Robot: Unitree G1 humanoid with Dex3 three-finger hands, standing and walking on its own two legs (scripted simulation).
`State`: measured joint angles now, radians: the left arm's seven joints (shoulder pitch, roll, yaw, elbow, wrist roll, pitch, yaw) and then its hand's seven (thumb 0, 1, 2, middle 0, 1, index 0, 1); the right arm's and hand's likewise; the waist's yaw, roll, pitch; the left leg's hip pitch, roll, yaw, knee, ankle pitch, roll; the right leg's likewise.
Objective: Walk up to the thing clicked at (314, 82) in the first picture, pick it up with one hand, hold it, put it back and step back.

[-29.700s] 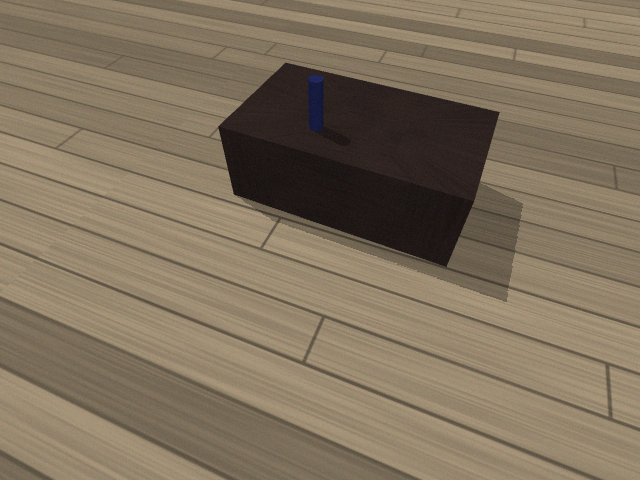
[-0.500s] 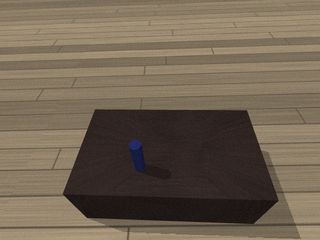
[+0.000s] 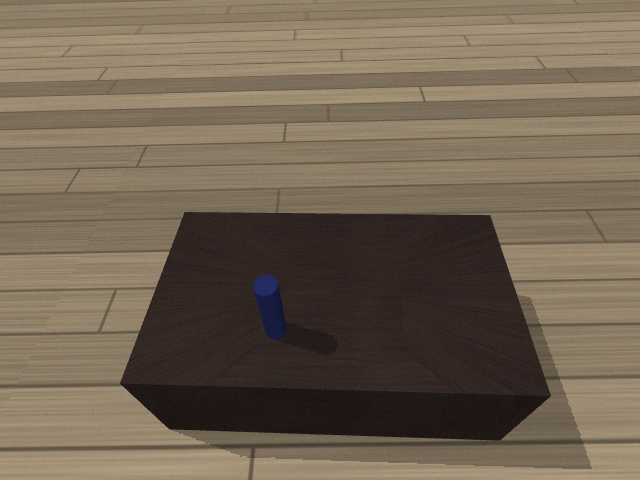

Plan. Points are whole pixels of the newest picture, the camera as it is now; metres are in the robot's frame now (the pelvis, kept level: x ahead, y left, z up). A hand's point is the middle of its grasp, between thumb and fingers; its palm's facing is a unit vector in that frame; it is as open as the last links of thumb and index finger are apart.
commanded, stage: home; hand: left
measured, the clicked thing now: (271, 309) +0.52 +0.16 -0.32
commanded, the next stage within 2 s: stand in 0.30 s
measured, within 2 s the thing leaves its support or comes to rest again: neither
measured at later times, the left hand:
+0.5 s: hand out of the picture +0.07 +0.25 -0.15, palm faces -0.01 -0.93 -0.36, open 17.3 cm
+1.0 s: hand out of the picture +0.07 +0.25 -0.15, palm faces -0.02 -0.94 -0.35, open 7.8 cm
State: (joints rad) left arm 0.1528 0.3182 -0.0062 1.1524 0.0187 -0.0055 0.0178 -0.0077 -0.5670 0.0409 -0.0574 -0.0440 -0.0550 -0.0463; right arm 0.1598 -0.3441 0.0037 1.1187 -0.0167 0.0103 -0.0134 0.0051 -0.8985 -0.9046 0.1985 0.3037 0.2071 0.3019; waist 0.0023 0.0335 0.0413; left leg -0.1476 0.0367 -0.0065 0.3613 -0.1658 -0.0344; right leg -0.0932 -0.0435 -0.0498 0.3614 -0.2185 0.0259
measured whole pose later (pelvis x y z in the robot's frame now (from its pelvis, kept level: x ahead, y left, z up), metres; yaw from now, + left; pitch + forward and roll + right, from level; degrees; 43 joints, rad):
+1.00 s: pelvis +0.01 +0.00 +0.00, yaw +0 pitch -2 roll +0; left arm 0.12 0.33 0.01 1.15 0.01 -0.01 0.00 0.00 0.80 0.88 -0.21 -0.29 -0.20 -0.30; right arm 0.12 -0.35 0.00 1.14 -0.01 0.00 0.00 0.00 -0.90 -0.90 0.20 0.30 0.21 0.30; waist 0.00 0.02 0.04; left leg -0.13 0.03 0.00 0.33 -0.16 -0.03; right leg -0.08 -0.05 -0.04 0.33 -0.21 0.03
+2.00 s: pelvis +0.02 +0.00 +0.00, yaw -1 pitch -2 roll +0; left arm 0.12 0.34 0.01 1.13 0.01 -0.01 0.00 0.00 0.90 0.90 -0.21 -0.30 -0.20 -0.30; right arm 0.11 -0.35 0.00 1.14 -0.01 -0.01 0.00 0.00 -0.90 -0.90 0.20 0.30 0.21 0.30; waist 0.00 0.01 0.05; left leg -0.12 0.04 0.01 0.32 -0.17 -0.03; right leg -0.07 -0.04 -0.04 0.32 -0.22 0.03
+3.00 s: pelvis +0.00 +0.01 +0.00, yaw -1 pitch -1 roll +0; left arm 0.13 0.36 0.03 1.07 -0.01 0.00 0.00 0.00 0.90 0.90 -0.21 -0.29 -0.21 -0.30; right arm 0.10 -0.35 -0.02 1.11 0.00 0.01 0.01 0.00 -0.90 -0.90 0.20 0.30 0.21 0.30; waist 0.00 0.00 0.08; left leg -0.18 0.03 0.02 0.40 -0.19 -0.02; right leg -0.14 -0.05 -0.02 0.40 -0.23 0.03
